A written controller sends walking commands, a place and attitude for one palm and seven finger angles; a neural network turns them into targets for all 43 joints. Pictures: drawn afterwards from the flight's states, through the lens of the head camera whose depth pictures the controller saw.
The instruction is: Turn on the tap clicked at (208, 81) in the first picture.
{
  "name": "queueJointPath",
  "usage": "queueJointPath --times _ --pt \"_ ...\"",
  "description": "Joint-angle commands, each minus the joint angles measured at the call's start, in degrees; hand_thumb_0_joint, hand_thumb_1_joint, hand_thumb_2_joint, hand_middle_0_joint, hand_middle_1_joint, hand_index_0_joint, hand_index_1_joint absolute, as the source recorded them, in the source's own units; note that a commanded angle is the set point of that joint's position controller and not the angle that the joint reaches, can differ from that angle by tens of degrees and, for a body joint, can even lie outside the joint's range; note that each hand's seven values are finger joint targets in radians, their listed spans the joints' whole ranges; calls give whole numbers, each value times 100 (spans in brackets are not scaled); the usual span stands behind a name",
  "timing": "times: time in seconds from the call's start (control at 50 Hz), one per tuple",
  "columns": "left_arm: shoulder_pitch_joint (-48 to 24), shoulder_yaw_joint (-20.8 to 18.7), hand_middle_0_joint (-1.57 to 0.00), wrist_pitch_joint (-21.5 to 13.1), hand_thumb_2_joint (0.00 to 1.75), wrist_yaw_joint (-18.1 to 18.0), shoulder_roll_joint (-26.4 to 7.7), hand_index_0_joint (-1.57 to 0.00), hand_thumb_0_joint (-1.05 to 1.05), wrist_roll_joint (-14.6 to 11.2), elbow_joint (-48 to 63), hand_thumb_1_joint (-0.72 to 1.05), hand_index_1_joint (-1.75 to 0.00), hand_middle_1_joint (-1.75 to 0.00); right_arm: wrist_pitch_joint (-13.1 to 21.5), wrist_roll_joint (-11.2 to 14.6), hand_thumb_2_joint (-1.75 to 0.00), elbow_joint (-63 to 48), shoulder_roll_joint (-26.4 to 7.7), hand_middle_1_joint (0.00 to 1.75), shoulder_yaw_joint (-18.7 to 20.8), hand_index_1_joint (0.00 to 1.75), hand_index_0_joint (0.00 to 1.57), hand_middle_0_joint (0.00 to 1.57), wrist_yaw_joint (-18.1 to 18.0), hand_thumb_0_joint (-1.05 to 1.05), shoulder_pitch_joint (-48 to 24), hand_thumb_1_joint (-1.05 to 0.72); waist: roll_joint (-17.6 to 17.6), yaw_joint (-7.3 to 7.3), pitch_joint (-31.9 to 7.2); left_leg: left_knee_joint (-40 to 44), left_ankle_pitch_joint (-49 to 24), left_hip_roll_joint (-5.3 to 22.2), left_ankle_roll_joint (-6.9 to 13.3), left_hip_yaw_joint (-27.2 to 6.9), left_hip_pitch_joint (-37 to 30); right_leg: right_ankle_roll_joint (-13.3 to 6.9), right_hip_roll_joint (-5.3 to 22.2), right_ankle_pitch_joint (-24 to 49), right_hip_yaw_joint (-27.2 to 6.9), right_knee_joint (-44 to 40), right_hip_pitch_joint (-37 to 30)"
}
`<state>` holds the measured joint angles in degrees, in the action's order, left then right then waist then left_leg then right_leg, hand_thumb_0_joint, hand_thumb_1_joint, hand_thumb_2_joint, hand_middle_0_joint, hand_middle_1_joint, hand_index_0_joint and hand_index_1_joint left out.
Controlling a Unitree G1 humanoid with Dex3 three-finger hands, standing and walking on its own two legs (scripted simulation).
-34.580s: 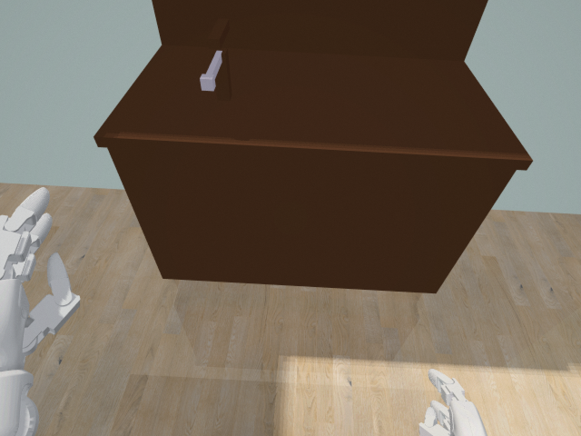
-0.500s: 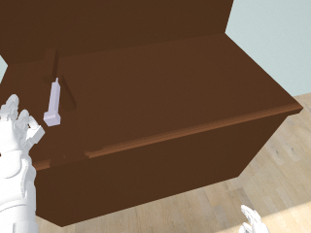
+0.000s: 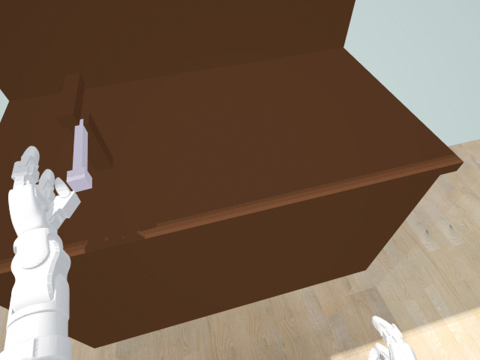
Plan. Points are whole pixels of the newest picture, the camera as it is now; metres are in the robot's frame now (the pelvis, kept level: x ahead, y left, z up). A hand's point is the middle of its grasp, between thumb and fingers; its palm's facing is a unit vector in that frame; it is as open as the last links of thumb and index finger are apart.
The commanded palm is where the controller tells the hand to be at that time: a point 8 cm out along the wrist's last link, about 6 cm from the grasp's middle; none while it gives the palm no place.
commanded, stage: push the lever round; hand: left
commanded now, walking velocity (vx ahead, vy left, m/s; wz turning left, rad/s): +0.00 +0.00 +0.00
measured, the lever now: (79, 179) +0.36 +0.30 +0.11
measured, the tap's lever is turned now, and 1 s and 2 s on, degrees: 4 35 60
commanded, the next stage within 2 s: none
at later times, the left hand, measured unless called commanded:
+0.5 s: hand (97, 194) +0.34 +0.26 +0.11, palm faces +0.58 -0.82 -0.03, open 7.7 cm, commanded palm +0.29 +0.29 +0.11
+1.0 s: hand (135, 177) +0.38 +0.21 +0.11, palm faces +0.65 -0.75 -0.07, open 7.6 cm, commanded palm +0.33 +0.24 +0.11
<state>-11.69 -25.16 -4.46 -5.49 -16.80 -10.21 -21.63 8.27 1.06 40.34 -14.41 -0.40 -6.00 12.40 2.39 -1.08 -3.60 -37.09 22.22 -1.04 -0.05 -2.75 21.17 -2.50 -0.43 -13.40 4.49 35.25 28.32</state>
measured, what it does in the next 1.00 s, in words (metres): stands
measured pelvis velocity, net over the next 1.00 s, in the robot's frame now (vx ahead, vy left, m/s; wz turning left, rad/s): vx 0.00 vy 0.00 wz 0.00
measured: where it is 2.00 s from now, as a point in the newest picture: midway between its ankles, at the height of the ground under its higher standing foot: outside the picture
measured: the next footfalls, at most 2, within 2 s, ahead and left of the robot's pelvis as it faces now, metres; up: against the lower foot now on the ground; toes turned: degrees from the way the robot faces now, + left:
none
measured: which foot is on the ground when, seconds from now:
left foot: down 0.00-1.00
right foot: down 0.00-1.00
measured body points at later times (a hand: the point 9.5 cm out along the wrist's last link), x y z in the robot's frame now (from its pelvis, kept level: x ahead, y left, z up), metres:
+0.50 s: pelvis -0.01 +0.00 +0.00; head +0.02 -0.02 +0.45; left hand +0.30 +0.30 +0.11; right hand +0.15 -0.25 -0.11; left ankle -0.04 +0.12 -0.72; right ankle +0.05 -0.09 -0.72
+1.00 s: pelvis +0.00 +0.00 +0.00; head +0.02 -0.02 +0.45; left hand +0.34 +0.24 +0.11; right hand +0.16 -0.24 -0.11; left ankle -0.04 +0.12 -0.72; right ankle +0.05 -0.09 -0.72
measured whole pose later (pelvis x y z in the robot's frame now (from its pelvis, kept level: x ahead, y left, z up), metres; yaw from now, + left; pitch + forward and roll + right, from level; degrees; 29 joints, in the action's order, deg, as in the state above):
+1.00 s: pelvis +0.00 +0.00 +0.00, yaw +0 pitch +6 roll +0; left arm -20.6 -13.3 0.3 -32.1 -4.2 -0.7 -21.7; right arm 3.3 -1.5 40.9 -12.4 0.0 -4.8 9.7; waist 2.5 -0.6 -4.7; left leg -36.7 21.6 -1.4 -0.3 -2.6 21.5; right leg -2.7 -0.1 -13.3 4.3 35.8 29.1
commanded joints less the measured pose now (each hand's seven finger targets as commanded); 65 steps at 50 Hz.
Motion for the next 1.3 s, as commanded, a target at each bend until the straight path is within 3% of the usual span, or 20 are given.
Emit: queueJointPath --times 0.0,0.12,0.16,0.18,0.28,0.34,0.4,0.42,0.48,0.66,0.72,0.78,0.84,0.86,0.9,0.96,1.0,1.16,1.2,1.28 --pt "-1552 -361 -15 -538 90 -158 -1602 -15 0 79 1455 90 -15 -15 266 -14 -90 -782 -710 30 246 30 20 20 -25 0 -313 -90 0 -43 -1569 535 -1562 -35 46 121 403 116 79 1098 -315 -287 -1880" --pt "-1793 -143 -15 -572 90 -183 -1429 -15 0 83 1490 90 -15 -15 251 3 -90 -787 -679 30 218 30 20 20 -31 0 -392 -90 170 47 -1391 579 -1225 -47 68 163 462 127 102 799 -367 -367 -1756" --pt "-1824 -60 -15 -527 90 -257 -1274 -15 0 55 1322 90 -15 -15 263 -3 -90 -770 -680 30 212 30 20 20 -39 0 -406 -90 -51 75 -1217 598 -1068 -42 73 139 543 140 102 618 -363 -433 -1672" --pt "-1770 -134 -15 -528 90 -313 -1311 -15 0 53 1316 90 -15 -15 261 -7 -90 -774 -692 30 225 30 20 20 -41 0 -399 -90 -165 39 -1306 595 -1091 -43 81 142 547 144 103 634 -373 -429 -1745" --pt "-1828 304 -15 -577 90 -613 -844 -15 0 182 1721 90 -15 -15 298 -56 -90 -795 -645 30 238 30 20 20 9 0 -414 -90 117 37 -1567 572 -1436 -45 0 127 254 112 92 910 -282 -329 -1688" --pt "-1583 201 -15 -551 90 -825 -845 -15 0 234 1598 90 -15 -15 268 -75 -90 -780 -653 30 254 30 20 20 32 0 -426 -90 -207 -8 -1529 570 -1415 -39 10 134 378 129 103 922 -289 -338 -1775" --pt "-1720 219 -15 -474 90 -998 -805 -15 0 304 1593 90 -15 -15 207 -66 -90 -794 -635 30 237 30 20 20 25 0 -532 -90 -172 -13 -1344 611 -1188 -50 30 140 465 129 129 673 -320 -418 -1706" --pt "-1935 346 -15 -458 90 -1056 -719 -15 0 338 1678 90 -15 -15 198 -75 -90 -803 -622 30 226 30 20 20 24 0 -566 -90 -172 66 -1350 609 -1112 -52 34 152 444 145 142 593 -326 -432 -1653" --pt "-1982 465 -15 -413 90 -1250 -591 -15 0 449 1772 90 -15 -15 172 -106 -90 -818 -582 30 218 30 20 20 27 0 -611 -90 38 27 -1409 620 -1148 -51 0 158 381 114 140 582 -316 -415 -1638" --pt "-2496 1003 -15 -252 90 -1822 -12 -15 0 688 1615 90 -15 -15 80 -166 -90 -772 -542 30 202 30 20 20 19 0 -710 -90 -233 116 -1421 612 -1009 -38 -24 78 314 119 138 346 -264 -421 -1465" --pt "-2601 1121 -15 -169 90 -2033 125 -15 0 812 1611 90 -15 -15 22 -179 -90 -776 -515 30 201 30 20 20 25 0 -754 -90 -56 100 -1490 597 -1112 -43 -51 72 255 101 152 392 -253 -387 -1435" --pt "-2666 1093 -15 -53 90 -2265 158 -15 0 900 1373 90 -15 -15 -57 -217 -90 -736 -501 30 206 30 20 20 31 0 -725 -90 -372 87 -1556 569 -1206 -45 -38 90 355 116 161 551 -260 -381 -1572" --pt "-2776 1180 -15 8 90 -2465 303 -15 0 1012 1383 90 -15 -15 -138 -229 -90 -746 -468 30 226 30 20 20 49 0 -740 -90 -205 55 -1665 567 -1410 -27 -83 87 262 87 159 692 -232 -322 -1581" --pt "-2790 1241 -15 36 90 -2535 414 -15 0 1021 1342 90 -15 -15 -153 -255 -90 -738 -464 30 233 30 20 20 60 0 -722 -90 -233 73 -1701 533 -1491 -33 -75 111 239 96 154 793 -230 -308 -1587" --pt "-2724 997 -15 93 90 -2680 222 -15 0 1062 1253 90 -15 -15 -223 -261 -90 -738 -481 30 241 30 20 20 62 0 -744 -90 -337 3 -1741 525 -1495 -43 -46 121 354 99 160 847 -265 -320 -1714" --pt "-2932 1241 -15 135 90 -2831 505 -15 0 1134 1232 90 -15 -15 -284 -277 -90 -746 -439 30 251 30 20 20 83 0 -753 -90 -475 84 -1730 502 -1504 -28 -18 160 327 116 171 896 -271 -336 -1690" --pt "-2928 1167 -15 156 90 -2934 460 -15 0 1191 1218 90 -15 -15 -319 -278 -90 -746 -440 30 270 30 20 20 89 0 -775 -90 -300 32 -1778 501 -1574 -23 -45 144 320 85 162 911 -262 -302 -1694" --pt "-3346 1253 -15 215 90 -3270 629 -15 0 1315 976 90 -15 -15 -411 -316 -90 -671 -405 30 294 30 20 20 105 0 -779 -90 -520 115 -1772 467 -1455 -30 7 201 420 118 196 867 -314 -360 -1723" --pt "-3566 1322 -15 216 90 -3363 704 -15 0 1375 991 90 -15 -15 -417 -330 -90 -651 -407 30 303 30 20 20 107 0 -827 -90 -329 145 -1757 459 -1427 -31 -1 186 374 102 189 780 -300 -359 -1610" --pt "-3785 1451 -15 239 90 -3543 901 -15 0 1442 757 90 -15 -15 -419 -369 -90 -581 -385 30 311 30 20 20 142 0 -786 -90 -342 174 -1805 423 -1435 -35 -14 193 379 92 185 765 -276 -324 -1545"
